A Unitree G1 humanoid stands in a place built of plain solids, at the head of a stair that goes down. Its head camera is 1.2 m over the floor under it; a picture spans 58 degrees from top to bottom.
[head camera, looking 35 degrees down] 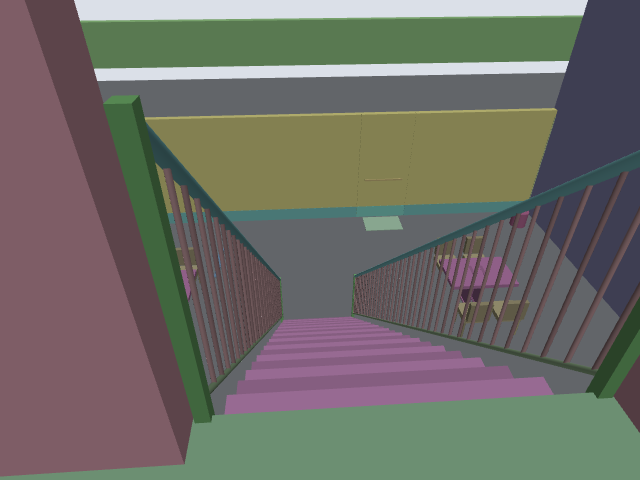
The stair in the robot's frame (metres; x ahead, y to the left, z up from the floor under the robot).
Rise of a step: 0.20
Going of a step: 0.21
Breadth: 1.22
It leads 4 degrees to the left of straight ahead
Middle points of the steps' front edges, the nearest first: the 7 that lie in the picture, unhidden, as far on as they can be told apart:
0.82 -0.27 0.00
1.03 -0.26 -0.20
1.25 -0.25 -0.40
1.46 -0.23 -0.59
1.67 -0.22 -0.79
1.89 -0.20 -0.99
2.10 -0.19 -1.19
